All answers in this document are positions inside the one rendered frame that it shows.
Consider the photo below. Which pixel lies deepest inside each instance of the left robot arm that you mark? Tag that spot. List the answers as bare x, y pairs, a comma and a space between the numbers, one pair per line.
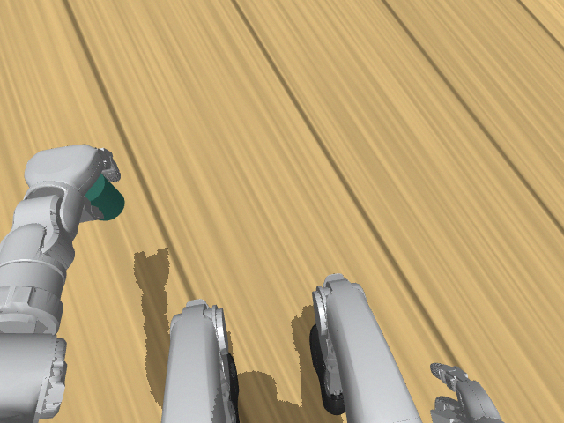
34, 257

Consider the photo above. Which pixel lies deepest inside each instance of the right robot hand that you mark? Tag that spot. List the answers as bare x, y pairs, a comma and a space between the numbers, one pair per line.
473, 402

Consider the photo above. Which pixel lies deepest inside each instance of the tin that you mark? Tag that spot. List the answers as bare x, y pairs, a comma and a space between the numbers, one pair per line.
106, 197

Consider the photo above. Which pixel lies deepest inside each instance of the right robot foot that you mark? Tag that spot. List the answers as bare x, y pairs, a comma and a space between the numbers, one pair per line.
333, 404

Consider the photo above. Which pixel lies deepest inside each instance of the left robot hand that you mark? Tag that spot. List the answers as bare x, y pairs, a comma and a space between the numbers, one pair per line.
79, 166

